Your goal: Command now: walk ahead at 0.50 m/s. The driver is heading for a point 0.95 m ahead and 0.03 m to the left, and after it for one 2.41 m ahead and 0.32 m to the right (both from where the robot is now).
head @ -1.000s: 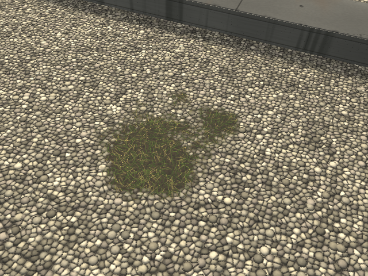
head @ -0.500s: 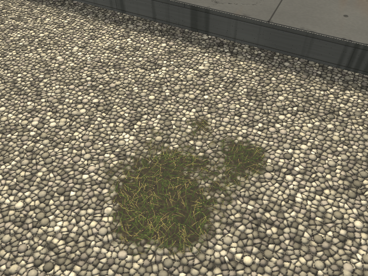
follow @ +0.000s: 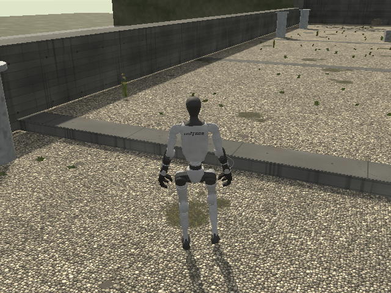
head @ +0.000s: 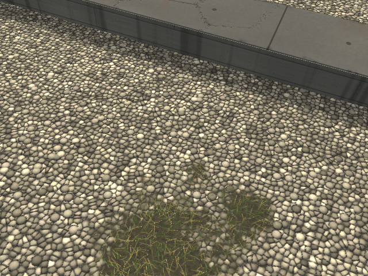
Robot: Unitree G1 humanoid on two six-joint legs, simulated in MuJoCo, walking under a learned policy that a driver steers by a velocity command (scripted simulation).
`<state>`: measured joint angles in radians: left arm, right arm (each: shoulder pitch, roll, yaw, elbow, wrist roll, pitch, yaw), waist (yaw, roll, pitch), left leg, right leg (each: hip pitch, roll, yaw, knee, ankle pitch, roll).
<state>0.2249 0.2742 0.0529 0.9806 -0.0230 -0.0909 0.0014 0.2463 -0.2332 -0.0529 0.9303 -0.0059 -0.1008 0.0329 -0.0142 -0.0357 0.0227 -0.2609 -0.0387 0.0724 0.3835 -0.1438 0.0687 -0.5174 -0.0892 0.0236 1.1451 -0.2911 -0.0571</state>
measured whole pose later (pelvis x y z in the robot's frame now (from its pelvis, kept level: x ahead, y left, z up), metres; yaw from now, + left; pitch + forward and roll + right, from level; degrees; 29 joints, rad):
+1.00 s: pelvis +0.58 -0.01 -0.02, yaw +0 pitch +2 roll -1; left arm 0.34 0.26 0.05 1.04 -0.02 -0.07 0.00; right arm 0.07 -0.24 -0.06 0.86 0.01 -0.10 0.03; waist 0.03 -0.01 0.03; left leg -0.46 0.00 0.06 0.56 -0.14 0.06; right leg -0.19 0.00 0.03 0.99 -0.50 -0.03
